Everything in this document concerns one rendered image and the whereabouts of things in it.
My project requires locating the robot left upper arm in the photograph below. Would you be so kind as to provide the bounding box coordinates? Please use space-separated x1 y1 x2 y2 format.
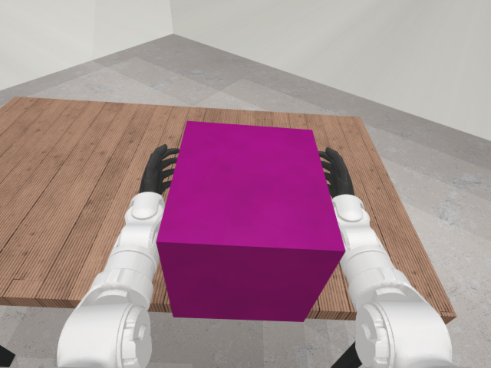
51 302 152 368

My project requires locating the robot right forearm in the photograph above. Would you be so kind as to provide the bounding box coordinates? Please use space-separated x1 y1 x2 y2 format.
332 195 452 359

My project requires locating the robot right hand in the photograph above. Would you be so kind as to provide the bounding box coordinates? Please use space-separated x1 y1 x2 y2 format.
318 147 355 198

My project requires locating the carton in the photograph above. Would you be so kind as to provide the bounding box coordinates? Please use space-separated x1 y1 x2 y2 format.
156 121 345 322

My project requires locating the robot left forearm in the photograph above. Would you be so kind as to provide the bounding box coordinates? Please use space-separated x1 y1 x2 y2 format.
57 192 165 361

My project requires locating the table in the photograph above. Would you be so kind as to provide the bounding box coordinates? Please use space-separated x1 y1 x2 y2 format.
0 97 457 368

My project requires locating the robot right upper arm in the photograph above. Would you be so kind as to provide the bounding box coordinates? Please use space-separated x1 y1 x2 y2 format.
355 301 470 368

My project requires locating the robot left hand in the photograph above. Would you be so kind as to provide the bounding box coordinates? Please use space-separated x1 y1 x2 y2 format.
139 144 180 195

